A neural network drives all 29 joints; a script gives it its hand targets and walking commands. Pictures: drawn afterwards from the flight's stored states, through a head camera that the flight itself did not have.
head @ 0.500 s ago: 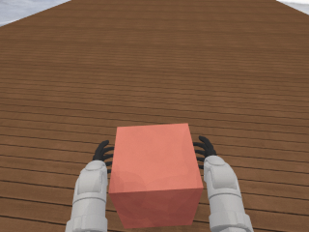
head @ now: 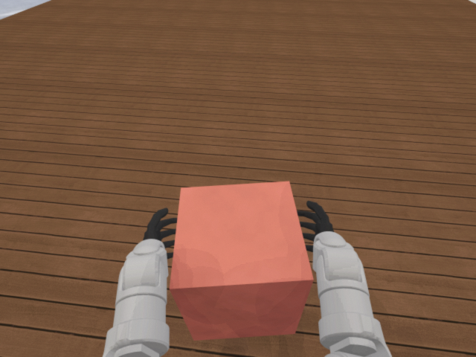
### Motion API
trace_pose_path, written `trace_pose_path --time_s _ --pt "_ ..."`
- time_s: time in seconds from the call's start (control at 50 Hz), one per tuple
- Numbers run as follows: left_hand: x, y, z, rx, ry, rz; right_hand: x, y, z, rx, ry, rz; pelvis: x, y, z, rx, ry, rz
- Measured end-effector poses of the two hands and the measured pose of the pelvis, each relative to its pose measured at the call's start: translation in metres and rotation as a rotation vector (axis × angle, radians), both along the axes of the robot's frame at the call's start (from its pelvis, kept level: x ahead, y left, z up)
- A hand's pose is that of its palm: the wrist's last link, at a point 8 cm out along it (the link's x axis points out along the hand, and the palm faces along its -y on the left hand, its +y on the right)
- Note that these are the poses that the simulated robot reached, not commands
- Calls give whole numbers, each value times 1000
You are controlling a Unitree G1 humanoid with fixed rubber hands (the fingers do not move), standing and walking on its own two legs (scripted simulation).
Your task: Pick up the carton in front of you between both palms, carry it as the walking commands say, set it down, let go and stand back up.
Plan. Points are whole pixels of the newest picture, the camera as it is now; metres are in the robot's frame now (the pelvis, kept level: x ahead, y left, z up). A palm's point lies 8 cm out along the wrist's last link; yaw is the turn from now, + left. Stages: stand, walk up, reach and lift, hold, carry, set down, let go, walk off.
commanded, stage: set down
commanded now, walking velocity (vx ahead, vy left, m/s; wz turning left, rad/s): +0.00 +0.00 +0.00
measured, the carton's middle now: (240, 263) +0.32 -0.01 -0.04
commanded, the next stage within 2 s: none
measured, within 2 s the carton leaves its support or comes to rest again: neither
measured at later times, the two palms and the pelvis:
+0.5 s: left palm (182, 280) +0.35 +0.12 -0.15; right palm (308, 269) +0.36 -0.17 -0.15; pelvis -0.03 +0.01 -0.07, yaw +0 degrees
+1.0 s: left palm (194, 289) +0.40 +0.11 -0.30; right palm (299, 277) +0.42 -0.19 -0.29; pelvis -0.06 +0.00 -0.21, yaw +1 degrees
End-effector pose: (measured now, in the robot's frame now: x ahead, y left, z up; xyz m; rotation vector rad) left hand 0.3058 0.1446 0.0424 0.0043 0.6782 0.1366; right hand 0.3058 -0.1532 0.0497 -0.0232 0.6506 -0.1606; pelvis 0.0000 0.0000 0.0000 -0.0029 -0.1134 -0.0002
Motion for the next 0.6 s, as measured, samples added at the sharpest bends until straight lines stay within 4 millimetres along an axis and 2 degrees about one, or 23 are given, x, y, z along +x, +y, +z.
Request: trace_pose_path --time_s 0.08,0.14,0.22,0.3,0.38,0.44,0.5,0.6 --pt "13 -2 -12 -9 9 8 14 -2 -12 11 8 -6 -2 6 -4 1 31 -3" --pt "23 -5 -28 -4 19 9 24 -5 -29 13 18 -1 -6 9 -8 2 81 -7" --pt "32 -8 -59 17 30 1 34 -8 -62 3 29 13 -12 13 -14 5 179 -14" --pt "36 -12 -102 25 32 -2 39 -12 -106 -10 32 28 -18 14 -25 10 299 -17" --pt "35 -16 -147 7 31 26 42 -16 -153 1 30 33 -25 13 -41 13 421 -16" --pt "38 -19 -175 -8 14 47 48 -19 -180 17 12 37 -29 11 -57 14 511 -14" --pt "45 -20 -195 -25 -10 64 58 -21 -199 24 -11 38 -33 9 -74 15 588 -10" --pt "58 -21 -217 -45 -33 82 74 -22 -219 43 -32 31 -38 4 -101 19 673 -8"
